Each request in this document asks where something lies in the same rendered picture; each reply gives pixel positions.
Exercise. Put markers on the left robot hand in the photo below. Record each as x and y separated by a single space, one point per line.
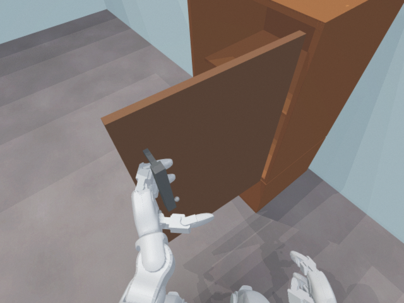
145 207

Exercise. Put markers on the handle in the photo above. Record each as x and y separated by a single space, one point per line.
161 178

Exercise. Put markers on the right robot shin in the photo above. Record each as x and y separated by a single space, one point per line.
245 287

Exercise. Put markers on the right robot hand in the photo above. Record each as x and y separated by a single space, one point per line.
313 289

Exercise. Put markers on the robot left forearm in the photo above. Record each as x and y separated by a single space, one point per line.
155 264

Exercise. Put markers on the cupboard door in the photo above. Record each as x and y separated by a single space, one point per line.
217 127

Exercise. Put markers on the robot right thigh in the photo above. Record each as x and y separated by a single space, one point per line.
247 296

